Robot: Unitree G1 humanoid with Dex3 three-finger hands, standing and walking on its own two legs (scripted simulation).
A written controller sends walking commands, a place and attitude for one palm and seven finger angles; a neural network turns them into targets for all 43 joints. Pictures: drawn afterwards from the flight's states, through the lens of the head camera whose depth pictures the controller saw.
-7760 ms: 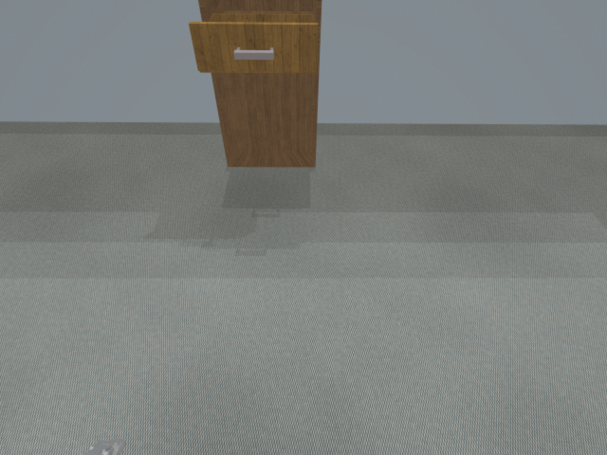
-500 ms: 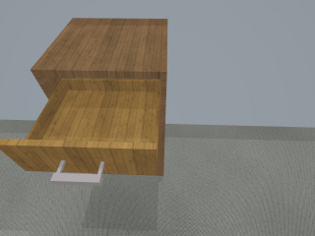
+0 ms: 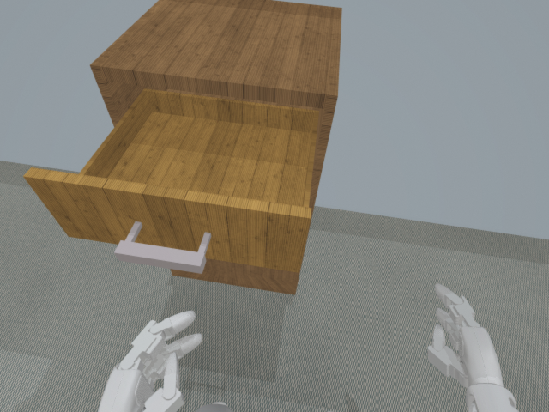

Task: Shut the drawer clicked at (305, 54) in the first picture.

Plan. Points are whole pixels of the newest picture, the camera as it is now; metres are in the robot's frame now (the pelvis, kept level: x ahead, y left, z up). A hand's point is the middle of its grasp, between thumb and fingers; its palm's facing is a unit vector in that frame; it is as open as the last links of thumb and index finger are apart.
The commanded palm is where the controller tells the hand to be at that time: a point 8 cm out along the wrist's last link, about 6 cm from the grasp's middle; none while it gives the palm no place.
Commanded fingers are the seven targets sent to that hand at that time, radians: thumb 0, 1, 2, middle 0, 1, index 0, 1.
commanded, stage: raise the hand and make a fist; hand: left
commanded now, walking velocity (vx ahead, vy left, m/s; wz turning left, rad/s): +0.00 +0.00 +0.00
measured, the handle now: (166, 245) +0.35 +0.21 +0.02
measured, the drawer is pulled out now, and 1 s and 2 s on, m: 0.27 0.27 0.27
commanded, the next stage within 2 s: bring the fist close to the handle in 1.48 s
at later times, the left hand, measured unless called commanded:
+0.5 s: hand (141, 375) +0.15 +0.17 +0.06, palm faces +0.02 -1.00 -0.07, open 3.6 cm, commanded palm +0.11 +0.22 +0.07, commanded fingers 0.00 0.90 0.90 -1.14 -1.32 -1.14 -1.32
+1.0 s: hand (116, 364) +0.15 +0.19 +0.10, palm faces +0.01 -0.99 -0.11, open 3.2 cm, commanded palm +0.10 +0.24 +0.12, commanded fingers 0.00 0.90 0.90 -1.40 -1.60 -1.40 -1.60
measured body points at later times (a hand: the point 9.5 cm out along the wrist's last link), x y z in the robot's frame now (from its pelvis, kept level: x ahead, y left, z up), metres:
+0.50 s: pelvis -0.01 +0.01 -0.01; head +0.02 +0.01 +0.44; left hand +0.14 +0.22 +0.07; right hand +0.15 -0.22 -0.09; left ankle +0.01 +0.12 -0.68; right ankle +0.03 -0.09 -0.68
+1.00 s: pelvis +0.01 +0.02 +0.01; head +0.02 +0.01 +0.46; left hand +0.15 +0.24 +0.11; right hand +0.23 -0.19 -0.03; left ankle +0.01 +0.12 -0.68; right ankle +0.03 -0.09 -0.68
